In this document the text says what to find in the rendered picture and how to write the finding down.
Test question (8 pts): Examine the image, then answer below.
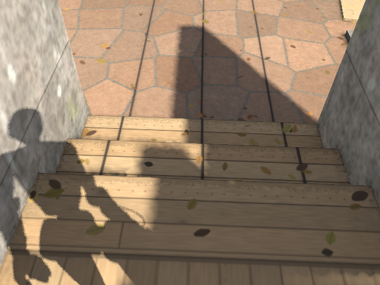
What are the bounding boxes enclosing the stairs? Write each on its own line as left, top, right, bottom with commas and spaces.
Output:
56, 115, 351, 185

